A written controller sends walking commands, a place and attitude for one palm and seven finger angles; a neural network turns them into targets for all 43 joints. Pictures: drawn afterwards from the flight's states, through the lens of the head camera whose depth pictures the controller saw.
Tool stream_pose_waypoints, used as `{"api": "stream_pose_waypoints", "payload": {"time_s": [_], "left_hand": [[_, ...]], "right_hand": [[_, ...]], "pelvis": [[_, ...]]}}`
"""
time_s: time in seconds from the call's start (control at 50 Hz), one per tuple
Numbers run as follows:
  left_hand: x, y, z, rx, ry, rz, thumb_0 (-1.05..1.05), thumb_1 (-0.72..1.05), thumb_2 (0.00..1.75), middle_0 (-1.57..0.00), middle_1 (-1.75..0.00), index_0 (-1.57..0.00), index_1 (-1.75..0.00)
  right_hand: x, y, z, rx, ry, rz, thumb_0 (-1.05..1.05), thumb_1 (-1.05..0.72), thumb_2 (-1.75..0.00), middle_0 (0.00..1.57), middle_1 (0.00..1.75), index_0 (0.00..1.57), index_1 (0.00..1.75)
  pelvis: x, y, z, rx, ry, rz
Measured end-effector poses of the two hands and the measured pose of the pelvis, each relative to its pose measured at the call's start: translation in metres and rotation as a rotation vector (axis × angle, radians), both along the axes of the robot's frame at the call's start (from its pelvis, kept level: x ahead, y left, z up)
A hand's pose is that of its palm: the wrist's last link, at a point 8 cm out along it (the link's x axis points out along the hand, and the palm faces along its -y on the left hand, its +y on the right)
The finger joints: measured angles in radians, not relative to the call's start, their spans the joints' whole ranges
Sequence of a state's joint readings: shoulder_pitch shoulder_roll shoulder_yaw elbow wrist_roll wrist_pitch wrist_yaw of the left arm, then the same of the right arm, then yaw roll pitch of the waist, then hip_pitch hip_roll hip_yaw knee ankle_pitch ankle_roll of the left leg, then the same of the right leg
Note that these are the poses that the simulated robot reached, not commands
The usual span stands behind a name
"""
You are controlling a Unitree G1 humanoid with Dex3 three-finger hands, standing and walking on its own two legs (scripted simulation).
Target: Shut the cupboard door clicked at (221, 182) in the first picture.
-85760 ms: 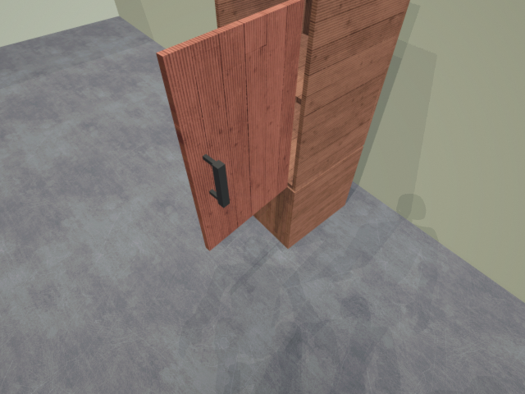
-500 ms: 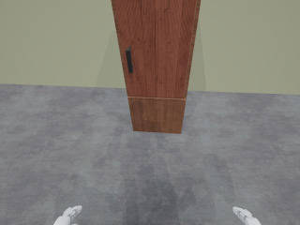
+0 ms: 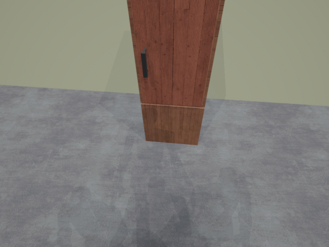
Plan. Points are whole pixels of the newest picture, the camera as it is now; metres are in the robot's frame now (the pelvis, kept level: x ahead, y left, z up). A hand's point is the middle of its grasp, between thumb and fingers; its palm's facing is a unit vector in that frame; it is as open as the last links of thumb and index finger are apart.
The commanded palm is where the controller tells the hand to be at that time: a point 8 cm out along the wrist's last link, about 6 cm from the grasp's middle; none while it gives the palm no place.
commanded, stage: let the arm hang, fingers relaxed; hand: left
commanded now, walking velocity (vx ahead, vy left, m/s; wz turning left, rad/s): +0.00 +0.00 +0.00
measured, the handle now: (145, 62) +0.93 +0.15 -0.06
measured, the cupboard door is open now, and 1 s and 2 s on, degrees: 0 0 0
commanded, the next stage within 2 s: look to check the result in 0.38 s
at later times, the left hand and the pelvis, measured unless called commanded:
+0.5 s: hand out of the picture +0.03 +0.18 -0.17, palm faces +0.00 -0.98 -0.20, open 7.3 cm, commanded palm none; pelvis +0.01 +0.00 +0.00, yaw +0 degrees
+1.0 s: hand out of the picture +0.05 +0.21 -0.16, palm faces -0.01 -0.96 -0.27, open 7.3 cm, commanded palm none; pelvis +0.03 -0.01 +0.01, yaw +0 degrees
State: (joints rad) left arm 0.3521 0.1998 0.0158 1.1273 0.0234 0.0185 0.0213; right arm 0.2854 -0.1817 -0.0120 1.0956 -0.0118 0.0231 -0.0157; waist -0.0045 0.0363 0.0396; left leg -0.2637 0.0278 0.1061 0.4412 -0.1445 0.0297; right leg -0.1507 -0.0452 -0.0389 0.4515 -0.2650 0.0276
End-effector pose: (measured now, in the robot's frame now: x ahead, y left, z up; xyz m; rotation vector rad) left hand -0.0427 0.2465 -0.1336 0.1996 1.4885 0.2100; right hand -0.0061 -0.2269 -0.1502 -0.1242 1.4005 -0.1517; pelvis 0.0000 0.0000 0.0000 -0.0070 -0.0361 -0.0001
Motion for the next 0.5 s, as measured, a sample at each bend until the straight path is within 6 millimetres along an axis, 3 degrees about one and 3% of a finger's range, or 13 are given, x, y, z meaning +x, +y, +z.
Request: {"api": "stream_pose_waypoints", "payload": {"time_s": [0.26,0.5], "left_hand": [[0.059,-0.019,-0.009,-0.056,-0.133,-0.049,0.01,0.91,0.90,-0.20,-0.30,-0.20,-0.30],[0.069,-0.018,-0.008,-0.057,-0.119,-0.048,0.01,0.91,0.90,-0.20,-0.30,-0.20,-0.30]], "right_hand": [[0.015,-0.008,0.008,-0.028,-0.039,-0.012,0.01,-0.91,-0.90,0.20,0.30,0.20,0.30],[0.025,-0.017,0.013,-0.054,-0.029,-0.004,0.01,-0.91,-0.90,0.20,0.30,0.20,0.30]], "pelvis": [[0.005,-0.002,0.002,0.004,0.000,-0.006],[0.013,-0.004,0.004,0.003,0.000,-0.005]]}}
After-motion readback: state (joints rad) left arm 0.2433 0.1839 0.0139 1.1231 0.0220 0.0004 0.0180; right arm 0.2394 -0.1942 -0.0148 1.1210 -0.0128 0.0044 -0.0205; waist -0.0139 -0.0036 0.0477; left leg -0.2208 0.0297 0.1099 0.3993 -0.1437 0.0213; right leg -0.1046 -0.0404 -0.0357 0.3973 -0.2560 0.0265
